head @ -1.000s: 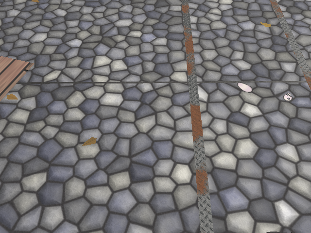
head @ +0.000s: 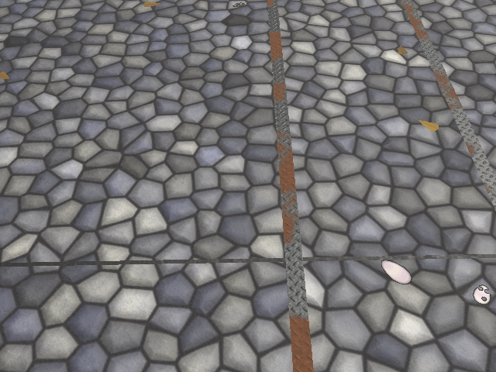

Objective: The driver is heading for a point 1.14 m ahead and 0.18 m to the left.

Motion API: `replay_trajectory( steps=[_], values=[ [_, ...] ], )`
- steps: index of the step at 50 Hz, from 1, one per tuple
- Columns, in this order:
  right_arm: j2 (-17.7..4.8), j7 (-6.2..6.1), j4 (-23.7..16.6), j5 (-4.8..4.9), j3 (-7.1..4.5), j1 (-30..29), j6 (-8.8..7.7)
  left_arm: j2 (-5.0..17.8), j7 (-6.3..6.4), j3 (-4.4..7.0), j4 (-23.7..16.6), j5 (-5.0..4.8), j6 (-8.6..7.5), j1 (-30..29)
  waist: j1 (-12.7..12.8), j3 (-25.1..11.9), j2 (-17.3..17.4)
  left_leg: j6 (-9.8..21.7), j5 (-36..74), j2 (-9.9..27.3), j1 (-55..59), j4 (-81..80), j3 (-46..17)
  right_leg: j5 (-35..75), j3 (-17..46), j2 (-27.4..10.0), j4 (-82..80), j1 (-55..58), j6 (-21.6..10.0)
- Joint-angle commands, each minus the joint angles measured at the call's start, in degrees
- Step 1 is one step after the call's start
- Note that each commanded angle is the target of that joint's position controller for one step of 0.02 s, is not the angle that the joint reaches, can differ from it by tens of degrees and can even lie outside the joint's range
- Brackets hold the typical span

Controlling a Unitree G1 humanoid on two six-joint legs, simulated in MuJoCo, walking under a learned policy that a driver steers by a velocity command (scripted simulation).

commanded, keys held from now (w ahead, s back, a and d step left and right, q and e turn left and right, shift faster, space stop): w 0.78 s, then w+q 0.22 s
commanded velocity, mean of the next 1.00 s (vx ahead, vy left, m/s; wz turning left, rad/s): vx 0.50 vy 0.00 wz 0.05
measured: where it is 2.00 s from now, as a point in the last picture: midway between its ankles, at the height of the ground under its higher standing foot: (231, 197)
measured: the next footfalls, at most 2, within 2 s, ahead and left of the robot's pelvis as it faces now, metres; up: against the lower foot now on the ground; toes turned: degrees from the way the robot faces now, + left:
left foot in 0.18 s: +0.29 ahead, +0.15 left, +0.00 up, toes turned +3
right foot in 0.74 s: +0.61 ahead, -0.08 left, +0.00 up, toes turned -3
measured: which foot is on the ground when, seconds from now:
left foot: up 0.00-0.16, down 0.18-0.76, up 0.78-1.00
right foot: down 0.00-0.20, up 0.22-0.72, down 0.74-1.00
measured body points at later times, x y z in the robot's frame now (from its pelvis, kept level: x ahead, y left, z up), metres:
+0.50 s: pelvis +0.28 +0.07 +0.00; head +0.30 +0.08 +0.45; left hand +0.43 +0.34 -0.12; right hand +0.29 -0.19 -0.14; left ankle +0.25 +0.15 -0.75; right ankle +0.42 -0.11 -0.68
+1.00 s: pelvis +0.57 +0.00 +0.00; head +0.58 +0.00 +0.45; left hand +0.59 +0.27 -0.14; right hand +0.68 -0.27 -0.13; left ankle +0.62 +0.18 -0.67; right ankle +0.57 -0.08 -0.75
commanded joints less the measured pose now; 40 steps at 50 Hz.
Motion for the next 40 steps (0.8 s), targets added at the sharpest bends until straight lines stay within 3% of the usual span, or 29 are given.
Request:
replay_trajectory(
  steps=[1,4,6,7,8,9,10,11,12,13,14,15,16,18,21,23,27,32,35,36,37,38,39,40],
  values=[
    [-1.90,0.74,-4.37,0.32,0.32,-6.77,-0.68,9.27,0.45,1.71,-1.68,-0.49,-0.44,1.14,0.19,4.24,-5.42,-0.08,3.45,-1.65,1.14,-5.82,1.86,10.81,6.81,-15.06,-4.93,-2.02,-7.61],
    [-2.40,1.77,-6.28,0.62,0.67,-10.35,-1.15,9.86,0.62,2.07,-0.27,-0.70,0.43,3.30,0.87,5.43,-5.63,1.06,-0.78,-2.31,-0.20,-9.31,1.88,13.16,7.16,-17.66,-1.90,3.89,-7.40],
    [-3.61,2.33,-6.70,0.76,0.44,-9.38,-1.56,10.63,0.86,2.47,0.00,-0.87,0.99,2.84,-0.58,4.61,-6.61,2.49,-5.05,-3.22,2.67,-11.01,2.37,18.53,7.43,-19.03,1.04,6.47,-6.48],
    [-4.76,2.39,-6.20,0.75,-0.02,-6.76,-1.72,11.16,0.93,2.64,-0.20,-0.91,1.23,1.79,-2.30,2.92,-7.44,3.35,-6.95,-4.58,7.35,-11.60,3.46,25.86,6.97,-18.88,3.94,6.82,-5.80],
    [-6.27,2.28,-4.62,0.53,-0.91,-1.12,-1.83,11.25,0.99,2.64,-0.53,-1.07,1.50,0.32,-5.61,-0.52,-7.77,4.54,-6.94,-6.62,15.80,-12.81,5.34,35.50,5.37,-17.37,10.13,6.11,-4.75],
    [-9.18,1.90,-1.41,0.26,-2.41,8.94,-1.80,9.76,1.01,2.07,-0.99,-0.87,1.68,-0.19,-9.73,-6.69,-6.49,6.37,-5.30,-6.72,30.12,-12.16,5.09,37.73,3.06,-14.20,21.48,1.33,-3.09],
    [-13.84,1.25,0.64,-0.44,-3.58,19.58,-1.62,7.64,1.04,1.07,-2.46,0.46,1.58,0.82,-12.26,-15.74,1.77,10.23,-4.00,5.34,48.26,-10.83,-9.24,18.41,0.21,-10.12,40.95,-11.77,-0.84],
    [-15.63,1.75,1.68,-0.33,-3.61,20.91,-1.40,0.42,0.31,-0.85,-2.27,-0.05,0.17,7.47,-7.95,-22.02,16.41,18.82,-15.71,15.69,63.63,-19.40,-36.08,-20.77,3.92,0.25,57.68,-32.81,1.99],
    [-10.23,1.80,1.04,0.21,-2.07,19.36,-1.49,6.88,0.00,0.56,-2.06,-1.40,-1.08,2.84,-9.89,-18.41,9.62,16.47,-22.52,13.65,60.91,-22.52,-36.28,-22.07,10.30,-2.91,63.91,-39.06,0.95],
    [-8.00,1.56,0.00,0.24,-1.39,14.41,-1.70,9.12,-0.17,1.19,-3.77,-2.44,-1.83,-2.53,-9.24,-10.79,6.99,14.05,-20.60,11.94,53.41,-23.50,-27.85,-16.75,8.87,-5.71,64.14,-42.27,0.00],
    [-6.93,1.58,-1.04,-0.25,-0.90,9.98,-1.83,8.79,0.26,1.22,-4.15,-2.27,-1.92,-5.07,-7.39,-6.68,1.78,12.92,-15.23,10.00,44.84,-25.11,-21.79,-11.24,7.30,-8.73,61.66,-39.94,0.00],
    [-5.36,1.72,-1.34,-0.82,-0.49,7.36,-1.97,8.42,0.64,1.66,-4.21,-1.42,-1.55,-6.21,-5.81,-3.49,0.62,12.46,-10.74,8.12,37.82,-26.87,-17.31,-8.00,6.91,-10.39,58.30,-37.47,0.23],
    [-4.27,1.80,-1.23,-1.38,-0.07,6.52,-2.16,7.49,0.69,1.78,-4.01,-1.17,-0.82,-4.87,-3.93,-3.04,1.96,12.03,-8.54,6.86,33.84,-28.46,-14.53,-5.85,7.40,-11.77,56.36,-33.90,0.23],
    [-4.44,1.76,-0.47,-1.02,-0.06,7.53,-2.40,5.40,0.80,1.67,-3.81,-1.04,0.40,-3.84,-2.75,-2.01,2.24,12.58,-6.55,5.92,30.52,-31.08,-11.22,-4.63,6.96,-12.52,52.60,-32.14,0.76],
    [-6.95,0.70,0.67,-0.87,-0.58,10.50,-2.43,5.52,0.97,1.82,-5.81,-0.30,1.02,-9.20,-3.41,0.70,0.64,13.12,-2.94,5.95,30.61,-33.44,-8.25,2.39,6.47,-12.95,44.51,-37.34,2.53],
    [-7.12,0.13,1.23,-0.74,-0.51,12.18,-2.09,5.15,0.71,1.75,-6.89,-0.06,0.90,-12.51,-4.14,1.35,0.57,12.16,-0.94,4.93,31.75,-33.76,-5.68,8.79,6.05,-12.53,38.22,-38.79,3.18],
    [-7.32,-0.25,2.50,-0.19,-0.35,15.79,-1.77,3.83,-0.15,0.94,-8.95,-0.43,0.46,-20.08,-6.54,3.08,0.98,10.34,-1.03,2.93,32.83,-34.18,-1.29,17.58,3.54,-10.08,26.12,-36.05,3.12],
    [-8.09,-0.46,4.94,0.19,-0.74,20.36,-0.46,4.22,-1.79,0.24,-11.94,-1.00,-0.16,-27.13,-8.36,5.35,1.18,10.23,1.40,6.52,42.18,-30.55,-1.44,13.59,3.03,-8.48,19.14,-37.98,1.73],
    [-9.39,-0.80,4.92,0.39,-1.30,18.79,0.31,6.61,-2.48,0.96,-11.87,-1.09,-0.67,-23.69,-5.12,2.80,3.06,8.64,14.44,7.87,45.50,-24.78,-1.26,7.46,1.69,-6.23,16.99,-30.84,-0.59],
    [-9.63,-0.86,4.58,0.52,-1.36,17.37,0.58,8.17,-2.39,1.83,-10.40,-0.89,-0.76,-18.31,-1.92,-0.58,3.67,7.70,24.08,6.64,44.92,-18.87,0.09,7.25,-0.11,-4.20,16.05,-22.66,-1.78],
    [-8.31,-0.89,4.10,0.38,-0.84,16.69,0.80,10.91,-2.03,3.29,-7.22,-0.64,-0.71,-8.45,2.33,-6.49,2.64,6.07,26.53,3.55,40.56,-7.89,2.32,9.03,-0.24,-3.72,16.34,-8.79,-3.57],
    [-6.50,-0.97,2.64,-0.78,0.08,17.52,0.73,15.29,-1.41,4.45,-5.02,0.11,-0.55,2.35,5.12,-15.26,-4.43,3.98,8.32,-0.29,27.36,10.77,4.87,10.68,12.91,-15.00,18.26,9.73,-7.35],
    [1.23,-0.15,2.81,-0.55,2.15,24.62,-0.65,17.51,-1.79,4.67,-3.79,-0.15,-0.28,4.47,0.74,-22.19,-19.49,0.78,-33.17,-11.11,5.38,28.91,2.00,-1.30,40.34,-26.43,10.55,26.68,-16.27],
    [-4.83,0.13,3.28,1.01,0.82,20.26,-1.91,11.98,-1.71,3.09,-4.50,-0.53,-0.34,3.29,3.14,-19.44,-12.97,1.97,-36.24,-8.56,-0.97,35.50,-5.72,-8.05,41.60,-25.07,6.83,24.64,-13.78]
  ],
)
